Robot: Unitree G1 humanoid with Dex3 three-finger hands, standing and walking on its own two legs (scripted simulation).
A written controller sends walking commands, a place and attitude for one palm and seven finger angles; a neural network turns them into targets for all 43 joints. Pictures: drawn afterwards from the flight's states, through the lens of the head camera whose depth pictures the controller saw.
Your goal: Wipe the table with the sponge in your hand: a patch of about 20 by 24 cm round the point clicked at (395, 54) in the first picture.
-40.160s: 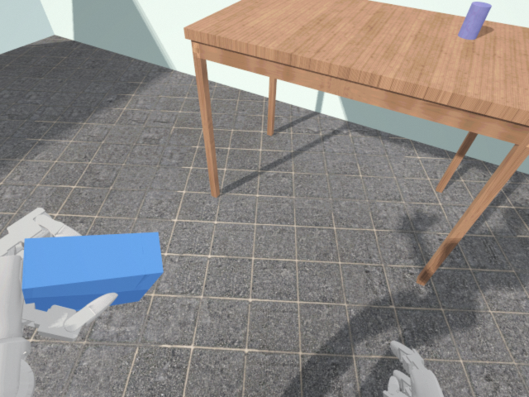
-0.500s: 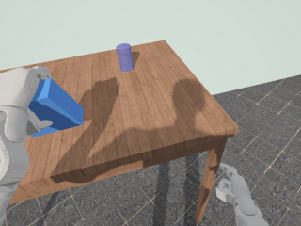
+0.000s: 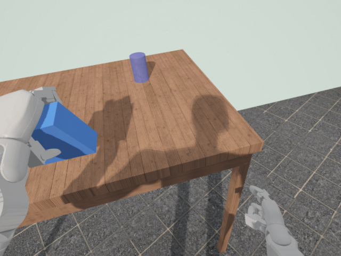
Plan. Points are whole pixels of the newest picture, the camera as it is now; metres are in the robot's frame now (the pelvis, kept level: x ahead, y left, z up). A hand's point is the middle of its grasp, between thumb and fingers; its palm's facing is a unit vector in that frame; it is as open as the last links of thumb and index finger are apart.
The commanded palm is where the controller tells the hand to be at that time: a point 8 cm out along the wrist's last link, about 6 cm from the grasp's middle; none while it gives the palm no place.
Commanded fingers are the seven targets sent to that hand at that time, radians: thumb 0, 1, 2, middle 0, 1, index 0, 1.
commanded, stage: bring the sponge back beside the body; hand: left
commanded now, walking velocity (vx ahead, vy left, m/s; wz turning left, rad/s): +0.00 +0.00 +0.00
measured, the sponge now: (55, 141) +0.23 +0.29 +0.20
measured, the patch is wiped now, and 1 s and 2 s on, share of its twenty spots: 0.90 0.90 0.90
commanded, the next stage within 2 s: step back with the hand held close in 0.62 s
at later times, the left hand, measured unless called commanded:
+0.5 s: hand (32, 133) +0.20 +0.28 +0.26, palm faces +0.43 -0.09 -0.90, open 9.2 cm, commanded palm +0.14 +0.28 +0.31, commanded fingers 0.00 0.10 1.30 -1.20 -1.60 -1.20 -1.60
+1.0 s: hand (55, 123) +0.21 +0.23 +0.28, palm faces +0.47 -0.78 -0.40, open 9.3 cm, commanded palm +0.15 +0.29 +0.30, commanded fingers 0.00 0.10 1.30 -1.20 -1.60 -1.20 -1.60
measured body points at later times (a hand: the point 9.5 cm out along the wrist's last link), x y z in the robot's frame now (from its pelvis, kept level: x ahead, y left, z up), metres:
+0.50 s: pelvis +0.00 +0.00 +0.00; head -0.05 -0.05 +0.44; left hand +0.17 +0.28 +0.30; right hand +0.28 -0.17 -0.04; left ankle +0.05 +0.09 -0.74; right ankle +0.04 -0.09 -0.74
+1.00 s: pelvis +0.00 +0.01 -0.01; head +0.00 +0.02 +0.44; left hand +0.18 +0.27 +0.29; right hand +0.17 -0.23 -0.08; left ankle +0.03 +0.09 -0.74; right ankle +0.04 -0.09 -0.74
